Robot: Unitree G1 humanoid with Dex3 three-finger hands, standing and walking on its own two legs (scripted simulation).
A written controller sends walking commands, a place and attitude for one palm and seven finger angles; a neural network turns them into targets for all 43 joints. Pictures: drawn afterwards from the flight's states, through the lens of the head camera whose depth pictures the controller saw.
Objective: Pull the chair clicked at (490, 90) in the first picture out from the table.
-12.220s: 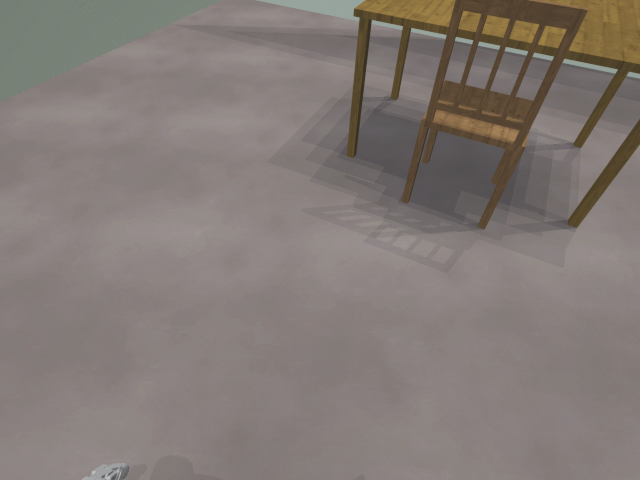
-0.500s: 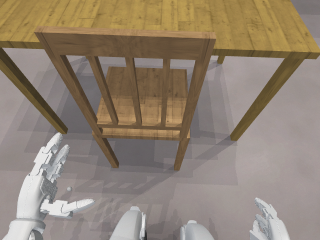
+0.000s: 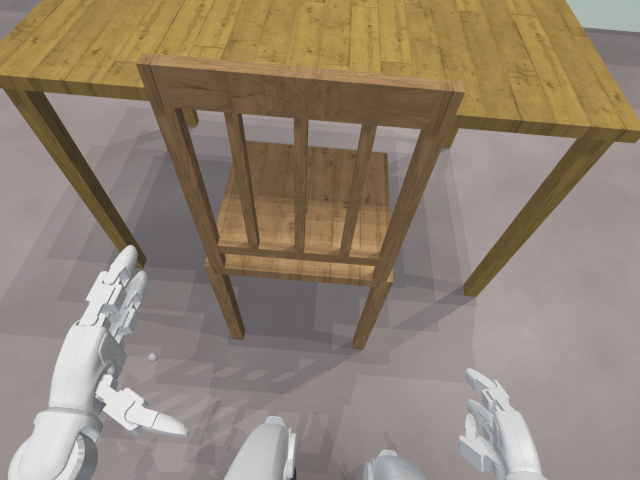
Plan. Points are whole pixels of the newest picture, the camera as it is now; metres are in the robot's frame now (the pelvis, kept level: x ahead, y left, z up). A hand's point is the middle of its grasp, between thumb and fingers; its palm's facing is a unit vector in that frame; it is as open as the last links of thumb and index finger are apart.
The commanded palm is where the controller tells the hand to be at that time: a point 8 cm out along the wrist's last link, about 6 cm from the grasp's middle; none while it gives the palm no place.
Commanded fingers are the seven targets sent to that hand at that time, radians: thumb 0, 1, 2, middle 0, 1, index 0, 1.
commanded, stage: raise the hand toward the chair's back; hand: left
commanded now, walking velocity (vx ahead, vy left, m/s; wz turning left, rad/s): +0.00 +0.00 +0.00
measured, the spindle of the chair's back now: (300, 195) +0.52 +0.07 -0.01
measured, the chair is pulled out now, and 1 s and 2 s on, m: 0.00 0.00 0.00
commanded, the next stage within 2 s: aim the fingers beside a spindle in 0.58 s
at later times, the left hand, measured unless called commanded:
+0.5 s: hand (171, 339) +0.26 +0.19 +0.05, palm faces +0.02 -1.00 -0.07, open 16.9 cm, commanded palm +0.23 +0.24 +0.05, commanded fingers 0.00 -0.50 0.30 -0.06 -0.08 -0.06 -0.08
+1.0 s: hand (197, 323) +0.28 +0.17 +0.04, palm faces -0.01 -1.00 -0.06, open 16.9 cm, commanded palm +0.27 +0.22 +0.04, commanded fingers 0.00 -0.50 0.30 -0.06 -0.08 -0.06 -0.08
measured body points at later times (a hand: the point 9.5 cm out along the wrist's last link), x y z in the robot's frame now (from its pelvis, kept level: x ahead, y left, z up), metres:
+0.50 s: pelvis +0.01 -0.02 +0.00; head +0.09 -0.01 +0.45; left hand +0.25 +0.24 +0.05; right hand +0.19 -0.26 -0.07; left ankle +0.07 +0.08 -0.65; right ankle +0.00 -0.13 -0.65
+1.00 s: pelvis +0.01 -0.03 +0.00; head +0.09 -0.02 +0.44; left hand +0.27 +0.22 +0.05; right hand +0.19 -0.27 -0.08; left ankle +0.07 +0.08 -0.65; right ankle +0.00 -0.13 -0.65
